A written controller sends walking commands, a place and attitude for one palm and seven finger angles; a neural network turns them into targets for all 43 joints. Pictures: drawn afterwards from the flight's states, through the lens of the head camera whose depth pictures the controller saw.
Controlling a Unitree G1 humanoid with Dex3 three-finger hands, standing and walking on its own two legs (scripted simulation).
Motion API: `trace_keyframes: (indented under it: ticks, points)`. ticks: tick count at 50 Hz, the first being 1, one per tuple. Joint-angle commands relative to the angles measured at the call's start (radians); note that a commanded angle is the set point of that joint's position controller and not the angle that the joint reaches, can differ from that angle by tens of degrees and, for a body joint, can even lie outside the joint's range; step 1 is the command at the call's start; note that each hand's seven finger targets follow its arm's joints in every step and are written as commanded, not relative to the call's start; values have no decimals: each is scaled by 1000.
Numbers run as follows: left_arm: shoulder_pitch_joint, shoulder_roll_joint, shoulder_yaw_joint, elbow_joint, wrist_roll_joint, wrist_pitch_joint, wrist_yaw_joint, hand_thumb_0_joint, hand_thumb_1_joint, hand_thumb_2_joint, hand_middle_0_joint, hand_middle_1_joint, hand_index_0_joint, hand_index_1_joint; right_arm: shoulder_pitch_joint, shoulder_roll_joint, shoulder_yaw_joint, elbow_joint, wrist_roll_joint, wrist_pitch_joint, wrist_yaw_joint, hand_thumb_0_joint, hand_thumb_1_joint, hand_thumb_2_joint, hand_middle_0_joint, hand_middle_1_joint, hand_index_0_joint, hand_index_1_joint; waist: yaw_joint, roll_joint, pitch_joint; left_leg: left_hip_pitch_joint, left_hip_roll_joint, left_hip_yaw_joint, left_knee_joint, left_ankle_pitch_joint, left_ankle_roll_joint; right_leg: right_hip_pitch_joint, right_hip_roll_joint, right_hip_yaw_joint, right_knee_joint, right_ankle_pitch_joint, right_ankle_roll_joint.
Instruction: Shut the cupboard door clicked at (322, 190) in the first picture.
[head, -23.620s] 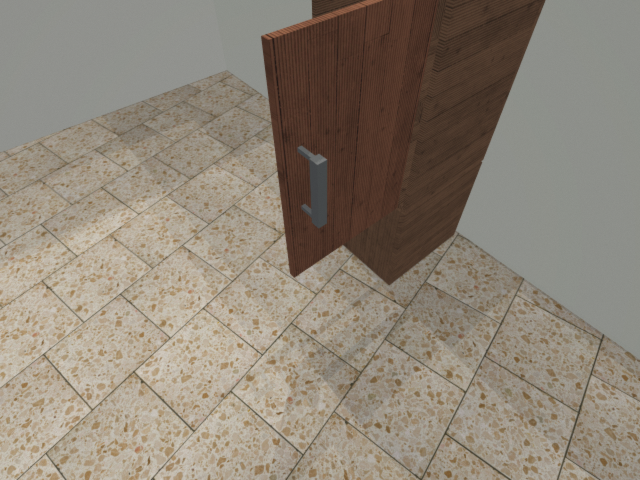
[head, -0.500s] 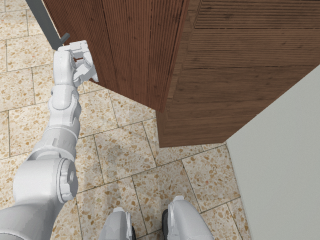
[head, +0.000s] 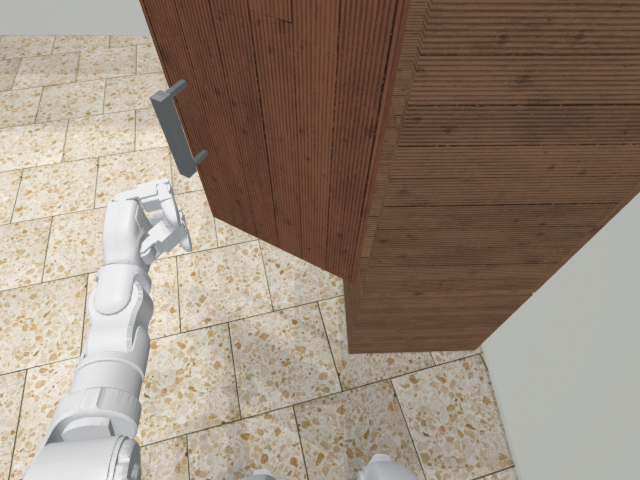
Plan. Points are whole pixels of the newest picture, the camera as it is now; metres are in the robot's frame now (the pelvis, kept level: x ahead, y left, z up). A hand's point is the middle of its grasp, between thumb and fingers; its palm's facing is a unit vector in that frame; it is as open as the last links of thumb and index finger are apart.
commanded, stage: draw the hand back to the body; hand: left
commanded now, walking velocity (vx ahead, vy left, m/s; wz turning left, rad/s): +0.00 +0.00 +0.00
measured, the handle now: (184, 130) +0.67 +0.24 +0.01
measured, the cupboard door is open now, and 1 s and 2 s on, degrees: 59 59 59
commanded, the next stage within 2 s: step back with the hand held close in 1.22 s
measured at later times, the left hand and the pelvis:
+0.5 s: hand (63, 283) +0.29 +0.23 +0.16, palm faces +0.31 -0.91 -0.27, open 3.7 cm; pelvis +0.02 +0.00 +0.05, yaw +2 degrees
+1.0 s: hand out of the picture +0.19 +0.27 +0.21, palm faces +0.51 -0.75 -0.42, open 7.1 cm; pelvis +0.02 +0.00 +0.05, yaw +2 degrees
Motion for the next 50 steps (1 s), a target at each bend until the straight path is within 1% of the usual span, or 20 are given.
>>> trace_keyframes:
  ticks: [1,4,6,7,8,9,11,12,15,18,20,24,28,30,33,37,42,45,48,50]
  points:
    - [-314,131,-49,-259,-11,-54,-35,0,900,900,-1300,-1500,-1300,-1500,-24,-150,-59,-98,14,-75,-25,0,-900,-900,200,300,200,300,-17,34,-213,159,-4,-69,-203,182,-22,251,24,17,-133,156,-9]
    - [-184,125,-60,-313,-27,-6,-73,0,900,900,-1245,-1440,-1245,-1440,-61,-149,-56,-122,23,-90,-28,0,-900,-900,200,300,200,300,19,83,-222,220,-4,-77,-237,230,-29,291,18,9,-147,177,-19]
    - [-121,140,-40,-383,-53,26,-88,0,900,900,-1190,-1380,-1190,-1380,-102,-144,-50,-145,29,-100,-31,0,-900,-900,200,300,200,300,46,70,-238,247,-1,-81,-261,276,-34,341,11,4,-153,213,-18]
    - [-92,163,-14,-429,-67,40,-90,0,900,900,-1163,-1350,-1163,-1350,-119,-143,-48,-157,31,-106,-35,0,-900,-900,200,300,200,300,59,23,-242,247,-1,-83,-270,293,-32,377,10,4,-158,233,-17]
    - [-74,217,-51,-537,45,62,7,0,900,900,-1135,-1320,-1135,-1320,-181,-118,-62,-175,26,-82,-53,0,-900,-900,200,300,200,300,78,17,-263,301,-7,-70,-318,299,-33,446,-12,48,-205,206,-23]
    - [-26,183,-59,-589,46,89,58,0,900,900,-1107,-1290,-1107,-1290,-195,-108,-56,-192,23,-77,-68,0,-900,-900,200,300,200,300,67,-21,-229,310,-2,-72,-342,289,-29,460,-11,41,-230,201,-19]
    - [38,175,-65,-672,60,133,109,0,900,900,-1053,-1230,-1053,-1230,-222,-107,-48,-191,20,-81,-85,0,-900,-900,200,300,200,300,71,0,-187,341,7,-74,-375,312,-28,491,-19,40,-255,226,-15]
    - [46,200,-44,-691,69,151,131,0,900,900,-1025,-1200,-1025,-1200,-230,-106,-43,-185,21,-79,-92,0,-900,-900,200,300,200,300,72,-14,-166,359,11,-79,-393,321,-29,503,-17,39,-275,235,-15]
    - [106,207,-29,-753,86,191,169,0,900,900,-943,-1110,-943,-1110,-249,-97,-32,-174,18,-83,-109,0,-900,-900,200,300,200,300,76,-36,-119,413,11,-69,-437,358,-24,561,-20,40,-329,265,-12]
    - [183,172,-47,-822,97,219,186,0,900,900,-860,-1020,-860,-1020,-263,-86,-23,-164,12,-99,-111,0,-900,-900,200,300,200,300,82,38,-82,487,15,-70,-478,415,-35,594,-19,28,-367,288,-16]
    - [258,185,-32,-880,101,232,190,0,900,900,-805,-960,-805,-960,-268,-85,-17,-161,9,-110,-108,0,-900,-900,200,300,200,300,92,36,-88,528,16,-67,-498,480,-37,634,-20,26,-393,330,-15]
    - [442,163,-28,-968,103,256,191,0,900,900,-695,-840,-695,-840,-281,-84,-15,-156,-3,-128,-91,0,-900,-900,200,300,200,300,103,31,-38,562,22,-66,-525,582,-46,687,-17,19,-431,381,-14]
    - [530,194,41,-1052,105,269,197,0,900,900,-585,-720,-585,-720,-298,-78,-15,-152,-13,-133,-83,0,-900,-900,200,300,200,300,111,-20,-3,565,19,-60,-545,571,-44,707,-16,15,-453,394,-8]
    - [568,234,94,-1097,104,269,200,0,900,900,-530,-660,-530,-660,-308,-77,-16,-151,-15,-134,-82,0,-900,-900,200,300,200,300,123,-14,-10,565,12,-55,-550,557,-39,730,-19,21,-462,398,-8]
    - [625,253,138,-1184,108,263,209,0,900,900,-447,-570,-447,-570,-312,-69,-20,-148,-19,-146,-82,0,-900,-900,200,300,200,300,131,30,-29,581,11,-56,-548,599,-44,750,-19,19,-458,410,-6]
    - [705,267,174,-1274,109,256,219,0,900,900,-337,-450,-337,-450,-323,-66,-21,-139,-21,-170,-79,0,-900,-900,200,300,200,300,135,74,8,577,10,-57,-555,570,-46,736,-19,18,-471,376,-4]
    - [843,294,251,-1314,102,241,227,0,900,900,-200,-300,-200,-300,-325,-67,-34,-129,-21,-192,-78,0,-900,-900,200,300,200,300,145,14,42,555,10,-49,-560,494,-37,724,-18,24,-483,334,-2]
    - [828,222,186,-1221,105,250,219,0,900,900,-200,-300,-200,-300,-314,-76,-35,-108,-19,-192,-79,0,-900,-900,200,300,200,300,121,-30,154,529,14,-48,-579,406,-32,654,-21,24,-507,254,1]
    - [761,233,187,-1198,111,244,224,0,900,900,-200,-300,-200,-300,-317,-84,-42,-102,-18,-191,-88,0,-900,-900,200,300,200,300,118,-20,169,532,10,-44,-586,323,-20,621,-23,30,-522,172,3]
    - [743,243,190,-1212,112,235,225,0,900,900,-200,-300,-200,-300,-321,-85,-43,-101,-19,-199,-92,0,-900,-900,200,300,200,300,123,-7,123,550,7,-44,-588,304,-16,642,-27,38,-525,147,3]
